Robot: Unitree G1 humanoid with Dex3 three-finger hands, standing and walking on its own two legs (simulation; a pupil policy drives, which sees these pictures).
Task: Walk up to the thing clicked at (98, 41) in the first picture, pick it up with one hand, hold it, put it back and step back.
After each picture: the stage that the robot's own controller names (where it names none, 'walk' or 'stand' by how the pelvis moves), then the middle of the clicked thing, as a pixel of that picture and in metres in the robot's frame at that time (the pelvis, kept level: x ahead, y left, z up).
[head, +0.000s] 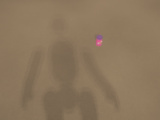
stand; (99, 40) +1.44 -0.20 -0.72
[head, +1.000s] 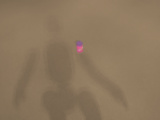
walk; (79, 46) +1.32 +0.11 -0.70
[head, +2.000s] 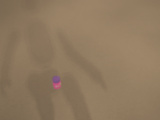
walk; (56, 82) +0.80 +0.23 -0.70
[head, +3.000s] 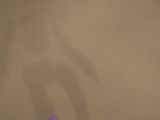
walk; out of the picture +0.46 +0.18 -0.71
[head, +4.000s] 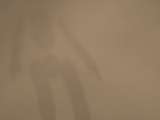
stand; out of the picture +0.33 +0.17 -0.72
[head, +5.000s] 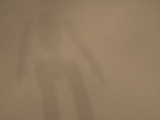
stand; out of the picture +0.33 +0.15 -0.72
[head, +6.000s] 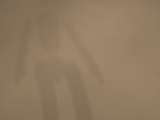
stand; out of the picture +0.34 +0.15 -0.72
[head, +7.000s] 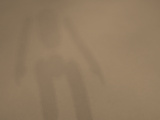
stand; out of the picture +0.33 +0.17 -0.72
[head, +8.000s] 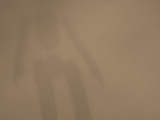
stand; out of the picture +0.32 +0.17 -0.72
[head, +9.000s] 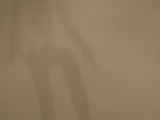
go down; out of the picture +0.34 +0.18 -0.71
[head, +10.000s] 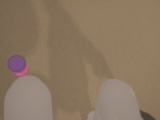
go down; (18, 66) +0.39 +0.25 -0.29
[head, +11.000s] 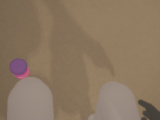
close in; (20, 69) +0.39 +0.25 -0.30
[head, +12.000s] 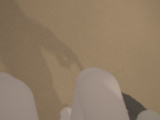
close in; out of the picture +0.35 +0.29 -0.21
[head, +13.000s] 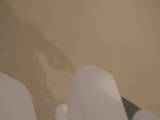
close; out of the picture +0.36 +0.29 -0.21
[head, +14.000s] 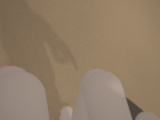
lift; out of the picture +0.30 +0.27 -0.21
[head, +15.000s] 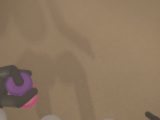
lift; (23, 91) +0.32 +0.19 -0.01
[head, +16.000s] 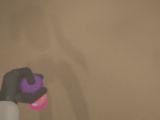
hold; (35, 93) +0.33 +0.16 +0.00
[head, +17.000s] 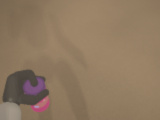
hold; (37, 95) +0.33 +0.16 -0.02
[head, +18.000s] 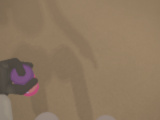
crouch; (26, 81) +0.36 +0.19 -0.08
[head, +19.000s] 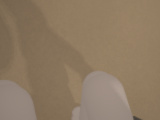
lower; out of the picture +0.38 +0.28 -0.18
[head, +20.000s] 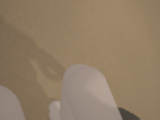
lower; out of the picture +0.39 +0.31 -0.22
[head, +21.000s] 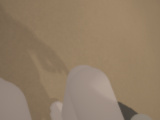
lower; out of the picture +0.38 +0.31 -0.22
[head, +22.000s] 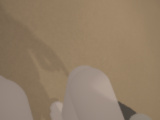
lower; out of the picture +0.37 +0.31 -0.22
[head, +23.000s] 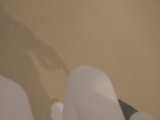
loosen; out of the picture +0.37 +0.31 -0.22
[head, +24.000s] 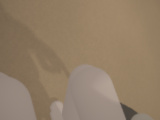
withdraw; out of the picture +0.36 +0.30 -0.22
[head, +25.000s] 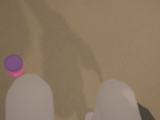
stand; (14, 66) +0.39 +0.26 -0.28
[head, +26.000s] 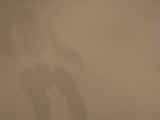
stand; out of the picture +0.33 +0.18 -0.65
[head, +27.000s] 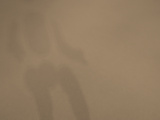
stand; out of the picture +0.34 +0.20 -0.67
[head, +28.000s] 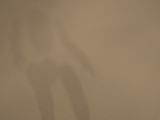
stand; out of the picture +0.36 +0.19 -0.68
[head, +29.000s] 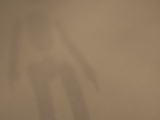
walk; out of the picture +0.36 +0.18 -0.72
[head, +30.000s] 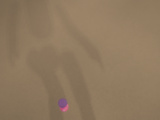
walk; (63, 105) +0.48 +0.18 -0.70
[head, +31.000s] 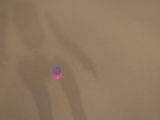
walk; (57, 73) +0.76 +0.18 -0.70
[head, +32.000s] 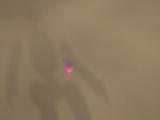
stand; (68, 67) +1.01 +0.17 -0.70
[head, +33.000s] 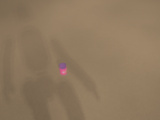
stand; (63, 69) +0.99 +0.18 -0.73
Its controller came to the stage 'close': yes
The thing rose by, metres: 0.69
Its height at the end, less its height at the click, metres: +0.00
